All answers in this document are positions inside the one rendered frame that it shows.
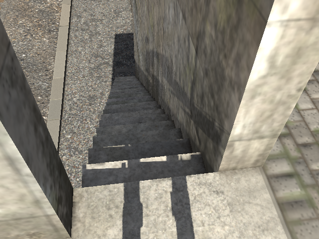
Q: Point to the stairs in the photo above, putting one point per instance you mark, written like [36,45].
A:
[136,141]

